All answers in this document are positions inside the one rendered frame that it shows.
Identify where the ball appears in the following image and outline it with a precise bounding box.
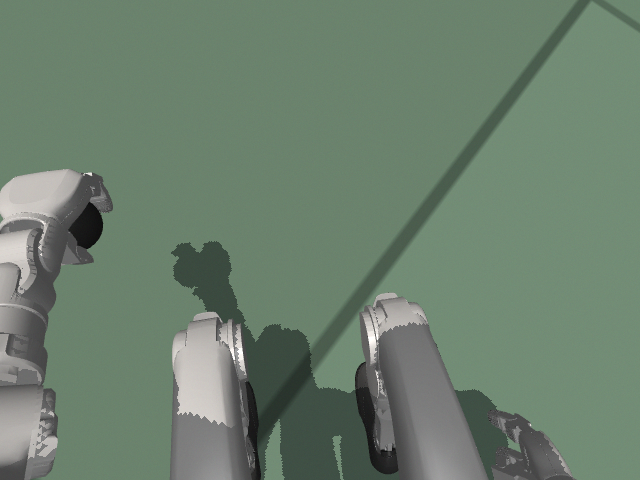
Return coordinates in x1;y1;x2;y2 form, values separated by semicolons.
68;202;103;249

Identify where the left robot arm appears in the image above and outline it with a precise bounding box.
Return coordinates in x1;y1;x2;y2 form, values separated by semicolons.
0;213;68;480

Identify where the left robot hand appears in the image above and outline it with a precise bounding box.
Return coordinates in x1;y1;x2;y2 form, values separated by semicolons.
0;169;113;266

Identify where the right robot hand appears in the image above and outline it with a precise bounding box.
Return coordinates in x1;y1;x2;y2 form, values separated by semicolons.
487;410;573;480

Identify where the left robot foot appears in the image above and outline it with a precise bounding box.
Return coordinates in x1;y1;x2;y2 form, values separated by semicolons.
245;381;261;480

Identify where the right robot foot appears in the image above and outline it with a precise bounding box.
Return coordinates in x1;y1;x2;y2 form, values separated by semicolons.
355;362;398;474

